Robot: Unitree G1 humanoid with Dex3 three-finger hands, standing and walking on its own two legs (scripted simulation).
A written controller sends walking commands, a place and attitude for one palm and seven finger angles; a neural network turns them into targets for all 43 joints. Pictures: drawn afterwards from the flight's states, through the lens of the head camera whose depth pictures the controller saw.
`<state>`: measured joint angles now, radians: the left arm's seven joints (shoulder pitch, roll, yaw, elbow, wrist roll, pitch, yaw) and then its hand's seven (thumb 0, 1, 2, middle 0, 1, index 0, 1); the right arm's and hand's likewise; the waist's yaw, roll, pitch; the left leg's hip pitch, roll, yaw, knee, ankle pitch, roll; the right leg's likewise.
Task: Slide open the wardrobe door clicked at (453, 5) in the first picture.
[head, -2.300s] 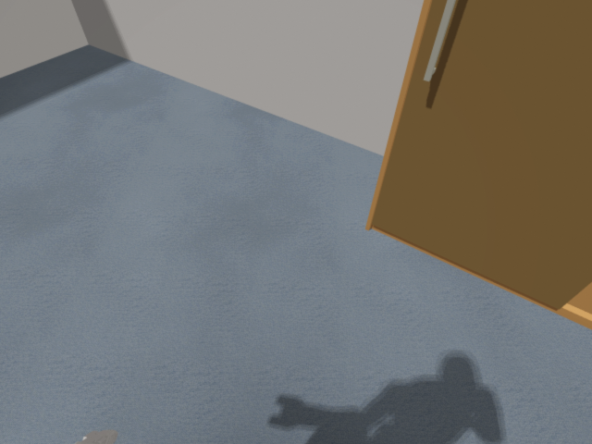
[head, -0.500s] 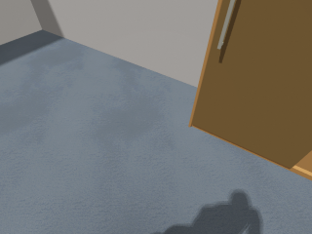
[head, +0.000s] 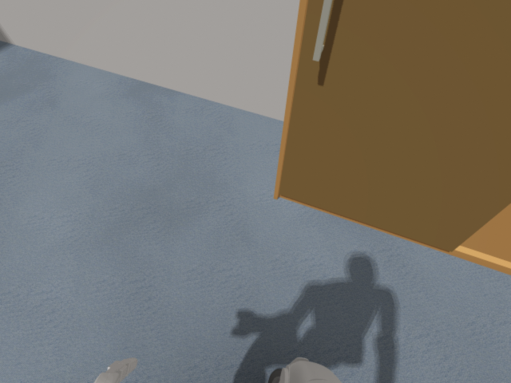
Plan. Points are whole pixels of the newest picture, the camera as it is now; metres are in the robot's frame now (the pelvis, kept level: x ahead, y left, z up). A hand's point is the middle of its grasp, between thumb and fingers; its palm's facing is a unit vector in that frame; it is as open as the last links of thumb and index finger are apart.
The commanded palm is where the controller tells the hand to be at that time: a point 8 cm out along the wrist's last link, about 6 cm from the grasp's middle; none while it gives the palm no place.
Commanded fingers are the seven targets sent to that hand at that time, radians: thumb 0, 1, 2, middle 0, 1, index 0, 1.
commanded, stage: turn to face it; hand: left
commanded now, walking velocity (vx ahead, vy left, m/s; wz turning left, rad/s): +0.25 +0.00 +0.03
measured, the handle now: out of the picture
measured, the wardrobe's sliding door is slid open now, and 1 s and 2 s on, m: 0.00 0.00 0.00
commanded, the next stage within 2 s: take the last steps up to it in 0.72 s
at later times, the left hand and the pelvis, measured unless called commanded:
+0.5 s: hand (128, 355) +0.18 +0.23 -0.15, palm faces -0.07 -0.99 -0.16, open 7.3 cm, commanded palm none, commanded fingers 0.00 0.90 0.90 -0.20 -0.30 -0.20 -0.30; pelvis +0.14 +0.05 +0.03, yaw -9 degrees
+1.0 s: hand (166, 295) +0.29 +0.19 -0.15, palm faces -0.26 -0.95 -0.16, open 7.4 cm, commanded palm none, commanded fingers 0.00 0.90 0.90 -0.20 -0.30 -0.20 -0.30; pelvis +0.17 +0.04 +0.02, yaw -17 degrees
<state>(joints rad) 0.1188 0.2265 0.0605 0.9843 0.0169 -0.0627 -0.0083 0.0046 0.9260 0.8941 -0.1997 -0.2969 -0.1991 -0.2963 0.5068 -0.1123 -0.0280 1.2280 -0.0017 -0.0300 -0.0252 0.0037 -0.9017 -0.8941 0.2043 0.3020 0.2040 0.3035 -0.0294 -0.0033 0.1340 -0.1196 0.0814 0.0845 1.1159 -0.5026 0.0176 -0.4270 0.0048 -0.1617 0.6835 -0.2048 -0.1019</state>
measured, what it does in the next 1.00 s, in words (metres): walks ahead, turning right: left foot, then right foot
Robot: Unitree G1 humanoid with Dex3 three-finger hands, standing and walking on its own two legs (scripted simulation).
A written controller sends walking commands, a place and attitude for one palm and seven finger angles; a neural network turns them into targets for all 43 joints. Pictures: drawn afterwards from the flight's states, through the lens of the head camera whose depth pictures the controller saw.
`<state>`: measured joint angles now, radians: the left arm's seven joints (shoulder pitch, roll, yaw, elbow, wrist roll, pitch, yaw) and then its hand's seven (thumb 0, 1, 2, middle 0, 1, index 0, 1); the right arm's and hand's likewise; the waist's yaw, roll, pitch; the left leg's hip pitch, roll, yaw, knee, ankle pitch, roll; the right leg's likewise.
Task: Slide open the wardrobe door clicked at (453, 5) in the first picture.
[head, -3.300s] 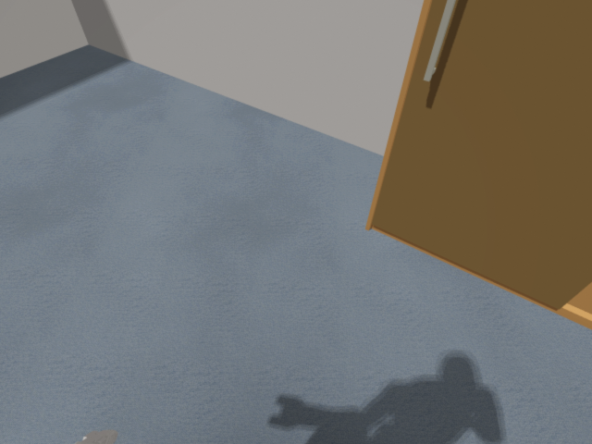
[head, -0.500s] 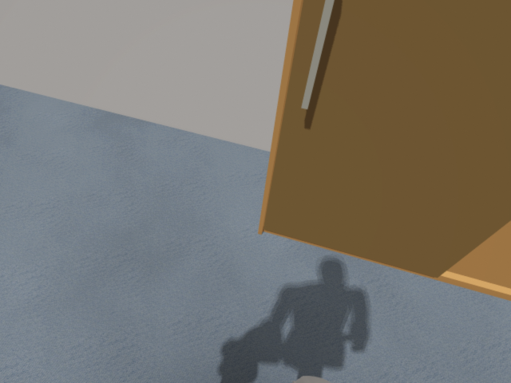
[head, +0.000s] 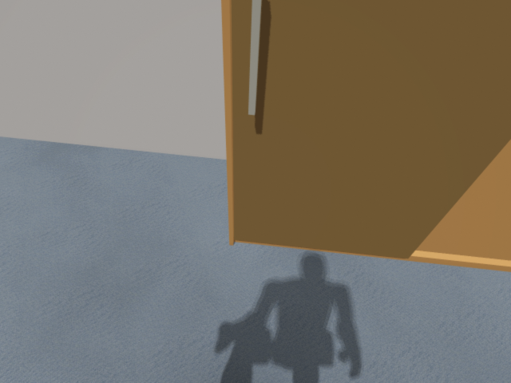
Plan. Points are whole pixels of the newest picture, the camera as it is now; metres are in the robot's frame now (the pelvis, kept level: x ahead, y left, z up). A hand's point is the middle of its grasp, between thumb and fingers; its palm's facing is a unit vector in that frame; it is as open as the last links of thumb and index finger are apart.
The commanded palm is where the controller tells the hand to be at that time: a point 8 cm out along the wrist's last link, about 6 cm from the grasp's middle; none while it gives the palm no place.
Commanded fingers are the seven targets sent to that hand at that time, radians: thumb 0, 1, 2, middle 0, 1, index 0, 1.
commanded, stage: take the last steps up to it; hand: left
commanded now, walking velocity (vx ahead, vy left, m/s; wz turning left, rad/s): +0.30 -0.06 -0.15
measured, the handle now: (255, 46) +0.76 +0.04 +0.16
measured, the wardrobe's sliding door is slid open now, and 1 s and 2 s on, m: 0.00 0.00 0.00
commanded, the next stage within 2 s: come to a stop and stand still in 0.76 s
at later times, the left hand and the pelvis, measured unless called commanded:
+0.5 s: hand (199, 340) +0.23 +0.12 -0.17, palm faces -0.11 -0.98 -0.15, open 7.4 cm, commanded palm none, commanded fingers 0.00 0.90 0.90 -0.20 -0.30 -0.20 -0.30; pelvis +0.12 -0.04 -0.01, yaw -4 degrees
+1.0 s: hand (194, 314) +0.28 +0.13 -0.17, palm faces -0.01 -0.99 -0.15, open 7.3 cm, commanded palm none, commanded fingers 0.00 0.90 0.90 -0.20 -0.30 -0.20 -0.30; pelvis +0.27 -0.04 +0.01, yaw -4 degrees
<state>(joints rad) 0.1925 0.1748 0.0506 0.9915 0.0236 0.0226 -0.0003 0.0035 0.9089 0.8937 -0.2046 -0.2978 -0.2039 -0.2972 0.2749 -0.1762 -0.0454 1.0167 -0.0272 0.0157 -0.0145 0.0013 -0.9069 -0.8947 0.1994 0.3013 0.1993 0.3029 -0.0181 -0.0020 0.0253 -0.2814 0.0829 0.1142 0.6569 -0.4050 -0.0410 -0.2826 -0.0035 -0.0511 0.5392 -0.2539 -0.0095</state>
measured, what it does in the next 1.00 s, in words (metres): walks ahead: left foot, then right foot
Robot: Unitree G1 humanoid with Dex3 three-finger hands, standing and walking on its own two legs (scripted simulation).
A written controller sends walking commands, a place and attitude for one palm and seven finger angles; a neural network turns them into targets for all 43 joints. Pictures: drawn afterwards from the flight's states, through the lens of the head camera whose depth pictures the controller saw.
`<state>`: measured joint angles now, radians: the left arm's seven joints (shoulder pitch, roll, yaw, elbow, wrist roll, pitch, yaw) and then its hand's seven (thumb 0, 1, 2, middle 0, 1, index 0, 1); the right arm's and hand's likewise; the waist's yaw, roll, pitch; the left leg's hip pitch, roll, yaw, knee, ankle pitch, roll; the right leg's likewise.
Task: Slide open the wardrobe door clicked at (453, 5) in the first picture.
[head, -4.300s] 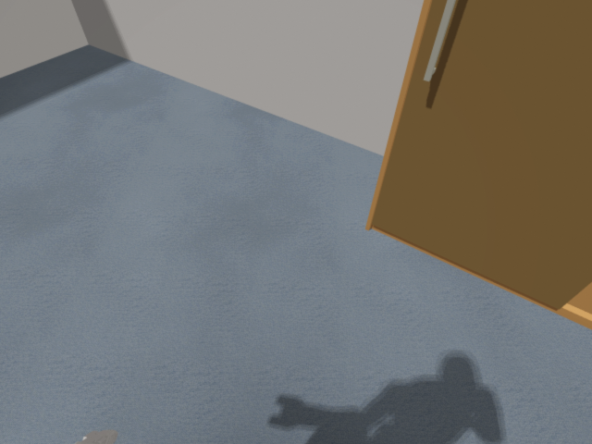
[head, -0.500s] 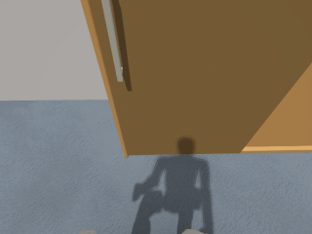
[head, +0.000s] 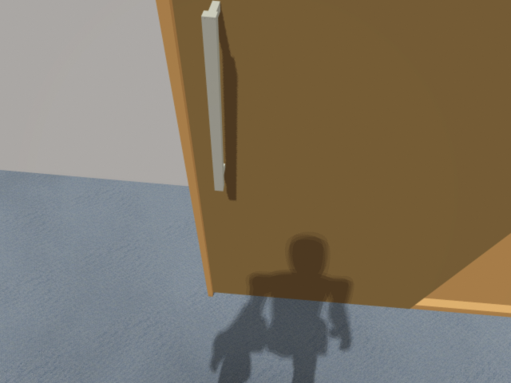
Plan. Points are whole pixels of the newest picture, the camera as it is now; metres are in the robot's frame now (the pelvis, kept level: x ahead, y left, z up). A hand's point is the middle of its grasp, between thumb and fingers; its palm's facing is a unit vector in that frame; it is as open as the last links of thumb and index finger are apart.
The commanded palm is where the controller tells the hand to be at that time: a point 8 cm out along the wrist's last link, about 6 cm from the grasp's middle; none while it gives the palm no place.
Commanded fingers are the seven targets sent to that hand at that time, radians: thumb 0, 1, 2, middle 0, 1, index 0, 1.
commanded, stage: come to a stop and stand still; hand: left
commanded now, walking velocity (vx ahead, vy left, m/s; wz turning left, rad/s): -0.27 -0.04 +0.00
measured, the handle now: (217, 115) +0.49 +0.11 +0.15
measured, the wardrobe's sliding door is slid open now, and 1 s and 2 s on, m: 0.00 0.00 0.00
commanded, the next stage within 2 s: look again from close up in 1.36 s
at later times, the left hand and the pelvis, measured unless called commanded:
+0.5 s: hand out of the picture +0.05 +0.16 -0.17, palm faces +0.07 -0.97 -0.22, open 7.3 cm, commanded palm none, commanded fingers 0.00 0.90 0.90 -0.20 -0.30 -0.20 -0.30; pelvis -0.02 -0.02 -0.01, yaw +1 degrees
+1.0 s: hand out of the picture -0.06 +0.17 -0.17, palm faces +0.02 -0.98 -0.18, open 7.4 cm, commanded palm none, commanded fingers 0.00 0.90 0.90 -0.20 -0.30 -0.20 -0.30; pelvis -0.05 +0.00 +0.00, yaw +0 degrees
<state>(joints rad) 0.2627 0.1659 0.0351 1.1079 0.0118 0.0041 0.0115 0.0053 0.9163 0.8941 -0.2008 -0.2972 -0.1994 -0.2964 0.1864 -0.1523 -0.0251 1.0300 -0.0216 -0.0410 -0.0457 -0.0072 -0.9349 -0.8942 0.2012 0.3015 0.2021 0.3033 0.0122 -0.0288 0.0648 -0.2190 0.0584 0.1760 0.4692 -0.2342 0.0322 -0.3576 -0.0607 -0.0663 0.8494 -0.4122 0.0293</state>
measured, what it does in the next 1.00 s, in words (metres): steps on the spot: right foot, then left foot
